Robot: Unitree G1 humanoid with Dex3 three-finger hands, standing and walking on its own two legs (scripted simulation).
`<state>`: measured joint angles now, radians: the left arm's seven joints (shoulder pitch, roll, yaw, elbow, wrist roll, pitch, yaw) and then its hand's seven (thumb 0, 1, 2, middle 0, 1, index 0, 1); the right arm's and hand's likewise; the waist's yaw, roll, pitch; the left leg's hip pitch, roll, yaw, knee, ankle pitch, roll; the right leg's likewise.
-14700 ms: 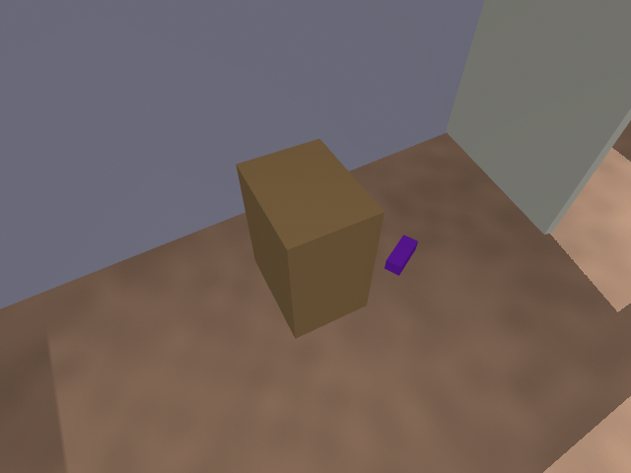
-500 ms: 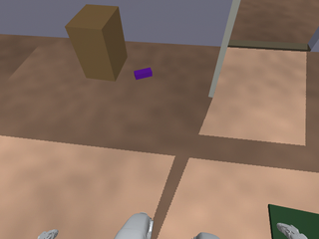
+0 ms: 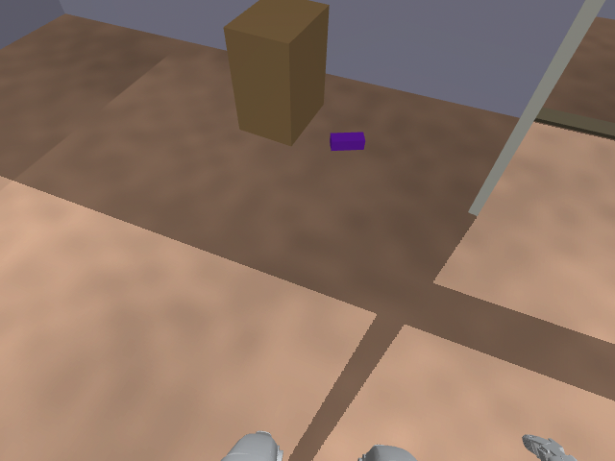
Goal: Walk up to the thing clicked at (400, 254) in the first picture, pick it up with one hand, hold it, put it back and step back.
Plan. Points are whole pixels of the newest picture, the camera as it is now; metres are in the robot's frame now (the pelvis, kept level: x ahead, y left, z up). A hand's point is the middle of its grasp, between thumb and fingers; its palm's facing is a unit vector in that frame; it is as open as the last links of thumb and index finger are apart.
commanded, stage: walk up
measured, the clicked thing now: (347, 141) +1.53 -0.17 -0.71
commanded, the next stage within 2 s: stand in 0.80 s
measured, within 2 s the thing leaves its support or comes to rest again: neither
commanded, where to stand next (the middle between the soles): +0.07 +0.00 m, yaw +4 degrees
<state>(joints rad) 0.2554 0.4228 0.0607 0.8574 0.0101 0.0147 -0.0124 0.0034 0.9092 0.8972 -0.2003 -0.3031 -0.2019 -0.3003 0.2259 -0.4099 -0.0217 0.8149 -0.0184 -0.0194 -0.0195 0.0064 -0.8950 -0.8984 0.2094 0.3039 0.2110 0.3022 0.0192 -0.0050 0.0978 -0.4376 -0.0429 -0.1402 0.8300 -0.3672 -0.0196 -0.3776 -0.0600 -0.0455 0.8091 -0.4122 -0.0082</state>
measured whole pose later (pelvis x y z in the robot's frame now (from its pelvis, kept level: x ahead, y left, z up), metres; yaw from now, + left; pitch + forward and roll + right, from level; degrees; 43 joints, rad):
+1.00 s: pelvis +0.01 -0.01 +0.05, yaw +7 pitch -2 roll +0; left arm 0.10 0.37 0.01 1.16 0.01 -0.01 -0.01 0.00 0.91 0.90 -0.20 -0.30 -0.20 -0.30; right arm 0.06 -0.35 0.00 1.15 -0.01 -0.02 0.01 0.01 -0.90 -0.90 0.21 0.30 0.21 0.30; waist 0.02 -0.01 0.05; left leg -0.16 -0.02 -0.07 0.35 -0.16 -0.01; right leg -0.11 -0.05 -0.09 0.34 -0.20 0.02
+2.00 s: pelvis +0.03 -0.03 +0.05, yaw +5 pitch -2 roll +0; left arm 0.09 0.34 0.02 1.15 0.01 -0.01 -0.01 0.00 0.91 0.90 -0.20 -0.30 -0.20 -0.30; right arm 0.10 -0.35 0.01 1.15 -0.01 -0.01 0.00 0.01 -0.90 -0.90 0.20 0.30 0.21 0.30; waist 0.01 0.01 0.05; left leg -0.12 0.03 -0.05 0.31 -0.16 -0.04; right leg -0.07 -0.01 -0.07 0.30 -0.20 -0.01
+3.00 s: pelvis +0.03 -0.01 +0.05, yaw +4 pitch -2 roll +0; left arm 0.11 0.35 0.02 1.14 0.01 -0.01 -0.01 0.00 0.91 0.90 -0.20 -0.30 -0.20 -0.30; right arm 0.11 -0.35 0.01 1.13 -0.01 -0.01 0.00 0.01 -0.90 -0.90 0.21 0.30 0.21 0.30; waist 0.01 0.00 0.04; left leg -0.11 0.01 -0.03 0.30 -0.16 -0.01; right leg -0.07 -0.03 -0.05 0.29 -0.19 0.02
